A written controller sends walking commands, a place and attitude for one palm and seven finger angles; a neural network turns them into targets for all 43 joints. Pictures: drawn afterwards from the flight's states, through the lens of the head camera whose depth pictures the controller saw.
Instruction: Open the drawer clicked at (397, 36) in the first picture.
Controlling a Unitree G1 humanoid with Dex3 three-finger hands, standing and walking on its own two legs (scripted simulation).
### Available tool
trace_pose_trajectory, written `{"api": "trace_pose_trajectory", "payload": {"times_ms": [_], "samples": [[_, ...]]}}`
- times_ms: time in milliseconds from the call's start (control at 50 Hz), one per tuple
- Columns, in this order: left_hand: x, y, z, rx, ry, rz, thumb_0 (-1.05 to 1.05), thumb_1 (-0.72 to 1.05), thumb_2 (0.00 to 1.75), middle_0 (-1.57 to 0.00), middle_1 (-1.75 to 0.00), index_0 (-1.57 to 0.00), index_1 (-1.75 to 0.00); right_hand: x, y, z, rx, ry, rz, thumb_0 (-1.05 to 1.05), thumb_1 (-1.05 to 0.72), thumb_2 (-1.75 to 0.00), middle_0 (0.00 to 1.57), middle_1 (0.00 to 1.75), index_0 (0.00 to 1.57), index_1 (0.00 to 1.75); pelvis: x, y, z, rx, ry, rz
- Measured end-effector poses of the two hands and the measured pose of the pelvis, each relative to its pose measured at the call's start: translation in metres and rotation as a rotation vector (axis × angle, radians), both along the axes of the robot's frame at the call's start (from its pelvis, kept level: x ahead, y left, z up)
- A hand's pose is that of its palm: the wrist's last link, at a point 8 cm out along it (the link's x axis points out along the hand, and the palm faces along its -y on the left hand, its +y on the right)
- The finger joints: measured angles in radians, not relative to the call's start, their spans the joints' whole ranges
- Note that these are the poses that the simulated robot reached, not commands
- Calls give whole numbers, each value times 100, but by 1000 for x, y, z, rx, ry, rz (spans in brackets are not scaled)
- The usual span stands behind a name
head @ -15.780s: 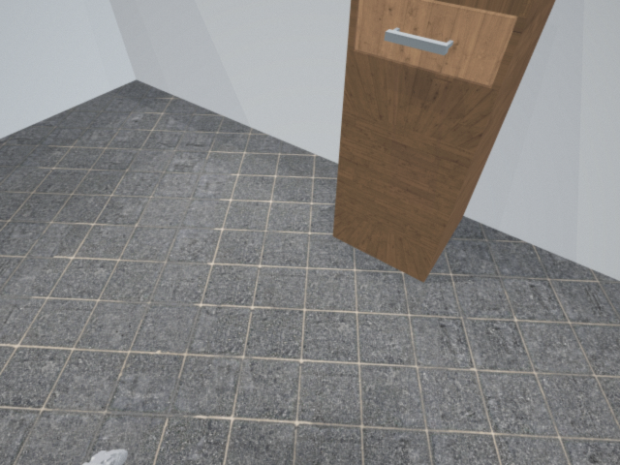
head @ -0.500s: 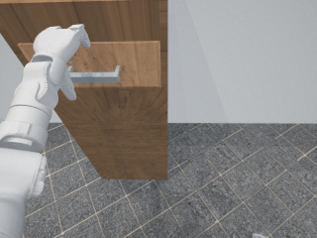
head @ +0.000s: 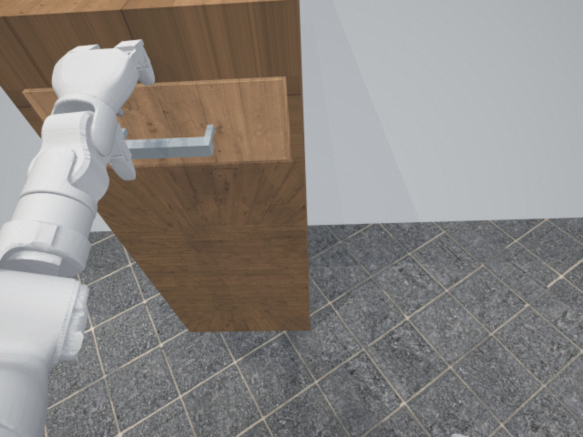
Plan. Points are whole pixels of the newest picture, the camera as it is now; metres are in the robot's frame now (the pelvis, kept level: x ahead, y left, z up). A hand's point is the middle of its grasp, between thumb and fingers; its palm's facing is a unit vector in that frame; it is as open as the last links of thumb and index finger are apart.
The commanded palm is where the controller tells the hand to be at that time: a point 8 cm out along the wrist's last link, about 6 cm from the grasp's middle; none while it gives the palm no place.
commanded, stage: move the hooked fingers above the handle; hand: left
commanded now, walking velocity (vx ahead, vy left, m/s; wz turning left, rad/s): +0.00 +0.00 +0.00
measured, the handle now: (163, 140) +0.53 +0.22 +0.13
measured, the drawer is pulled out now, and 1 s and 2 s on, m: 0.00 0.00 0.00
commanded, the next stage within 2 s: lower the fingers behind the handle in 0.52 s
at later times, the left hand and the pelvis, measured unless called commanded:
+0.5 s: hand (118, 110) +0.48 +0.23 +0.21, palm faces +0.11 +0.00 -0.99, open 13.6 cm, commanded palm +0.45 +0.24 +0.24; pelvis -0.01 -0.01 +0.00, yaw +1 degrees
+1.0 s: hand (130, 153) +0.46 +0.24 +0.15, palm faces +0.01 +0.01 -1.00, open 13.9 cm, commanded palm +0.44 +0.22 +0.21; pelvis +0.00 +0.00 +0.00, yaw +1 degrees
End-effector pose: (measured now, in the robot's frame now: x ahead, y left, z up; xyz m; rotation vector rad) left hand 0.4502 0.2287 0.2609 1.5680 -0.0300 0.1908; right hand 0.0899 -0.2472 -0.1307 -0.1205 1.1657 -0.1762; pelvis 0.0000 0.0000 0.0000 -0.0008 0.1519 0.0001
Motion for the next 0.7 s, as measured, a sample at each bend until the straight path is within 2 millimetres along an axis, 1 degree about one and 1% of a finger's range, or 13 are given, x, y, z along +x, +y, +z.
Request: {"api": "trace_pose_trajectory", "payload": {"times_ms": [80,120,160,220,280,340,400,460,520,560,600,660,700], "samples": [[-9,19,-11,-2,145,133,0,-49,30,-35,-123,-35,-123,5,-2,3,11,-21,-11,1,-90,-90,20,30,20,29,1,-2,1,2,-17,7],[-15,19,-24,-2,227,121,0,-49,30,-34,-122,-34,-123,8,-6,7,-5,-37,-7,1,-90,-90,20,30,20,29,1,-4,1,3,-29,20],[-21,9,-39,-3,288,44,0,-49,30,-33,-122,-34,-122,12,-10,12,-33,-51,7,1,-90,-90,20,30,20,29,0,-5,1,3,-41,34],[-28,-17,-53,-3,304,-134,0,-49,30,-33,-121,-33,-122,17,-18,17,-81,-70,24,1,-90,-90,20,30,20,29,-2,-5,0,2,-49,45],[-32,-40,-46,-5,212,-286,0,-49,30,-33,-121,-32,-122,20,-23,20,-110,-87,33,1,-90,-90,20,30,20,29,-4,-4,-1,0,-46,46],[-25,-46,-27,-28,78,-313,0,-49,30,-33,-120,-32,-121,18,-24,18,-107,-88,31,0,-90,-90,20,30,20,29,-5,-4,-2,-1,-34,38],[-11,-30,-9,-39,-17,-187,0,-49,30,-32,-120,-32,-121,12,-21,13,-80,-70,19,0,-91,-90,20,30,20,29,-7,-4,-2,-1,-20,24],[0,-2,-1,-21,0,9,0,-49,30,-32,-120,-32,-121,3,-15,6,-46,-35,7,0,-91,-90,20,30,20,29,-6,-5,-1,1,-5,12],[3,1,3,-1,62,67,0,-49,30,-32,-120,-36,-127,-7,-12,2,-24,4,-6,0,-90,-90,20,30,20,29,-5,-6,0,1,-1,14],[4,2,-2,10,141,97,0,-49,30,-31,-120,-37,-127,-13,-11,2,-18,16,-24,0,-90,-90,20,30,20,29,-3,-7,0,1,-6,16],[3,2,-16,5,227,94,0,-49,30,-31,-120,-36,-127,-18,-13,3,-22,19,-41,1,-90,-90,20,30,20,29,-2,-8,0,2,-12,18],[1,-10,-41,-15,323,-9,0,-49,30,-31,-120,-34,-125,-24,-18,6,-47,20,-54,1,-90,-90,20,30,20,30,-1,-9,0,2,-22,21],[-3,-21,-53,-20,327,-108,0,-49,30,-31,-120,-33,-124,-26,-22,8,-71,22,-57,1,-90,-90,20,30,20,30,-1,-8,-1,1,-23,20]]}}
